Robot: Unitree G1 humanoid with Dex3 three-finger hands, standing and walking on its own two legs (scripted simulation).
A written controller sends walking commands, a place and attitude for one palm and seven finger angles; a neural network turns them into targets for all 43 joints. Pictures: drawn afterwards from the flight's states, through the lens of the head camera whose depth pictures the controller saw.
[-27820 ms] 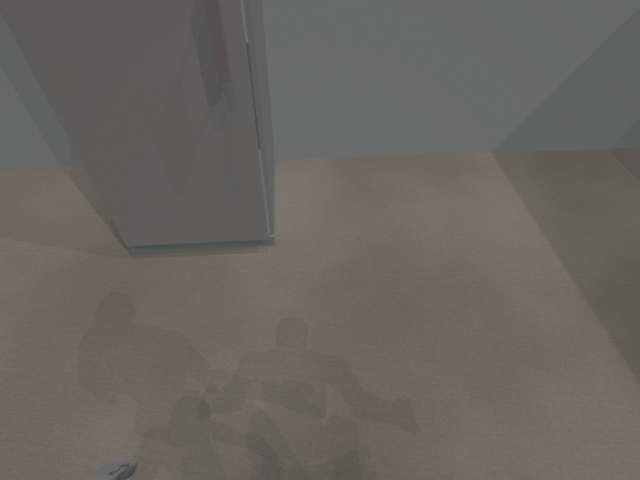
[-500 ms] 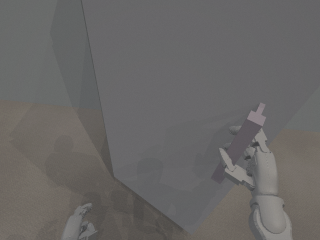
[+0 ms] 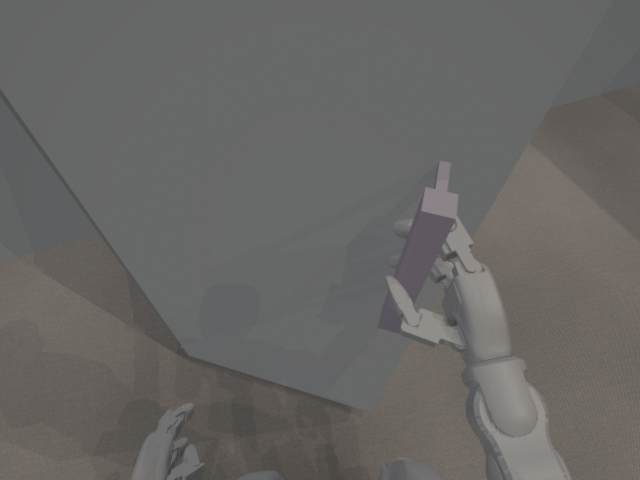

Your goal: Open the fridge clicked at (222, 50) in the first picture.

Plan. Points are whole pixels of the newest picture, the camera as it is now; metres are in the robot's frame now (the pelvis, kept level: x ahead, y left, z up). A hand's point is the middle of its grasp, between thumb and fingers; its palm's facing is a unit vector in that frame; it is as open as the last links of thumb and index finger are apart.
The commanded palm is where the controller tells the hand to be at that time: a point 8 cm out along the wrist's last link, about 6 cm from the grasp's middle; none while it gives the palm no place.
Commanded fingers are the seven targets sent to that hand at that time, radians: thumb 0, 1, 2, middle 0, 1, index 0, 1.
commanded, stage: walk backward, drawing the door open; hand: right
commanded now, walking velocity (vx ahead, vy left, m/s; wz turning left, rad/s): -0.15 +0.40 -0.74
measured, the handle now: (412, 258) +0.33 -0.05 +0.12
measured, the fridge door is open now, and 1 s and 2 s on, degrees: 39 61 62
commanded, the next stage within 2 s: stop walking and hold the door back in 1.04 s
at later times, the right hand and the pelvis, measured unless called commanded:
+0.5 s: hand (357, 366) +0.21 +0.00 +0.12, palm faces +0.25 +0.95 -0.18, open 7.4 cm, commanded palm +0.16 -0.04 +0.13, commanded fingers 0.00 -0.90 -0.90 0.45 1.40 0.45 1.40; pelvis -0.02 +0.19 -0.02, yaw -23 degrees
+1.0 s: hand (272, 441) +0.14 +0.07 +0.12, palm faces +0.72 +0.67 -0.20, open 6.7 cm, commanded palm +0.08 +0.05 +0.13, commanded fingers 0.00 -0.90 -0.90 0.45 1.40 0.45 1.40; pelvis +0.04 +0.37 -0.01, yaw -44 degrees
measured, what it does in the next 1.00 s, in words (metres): steps to the left, turning right: right foot, then left foot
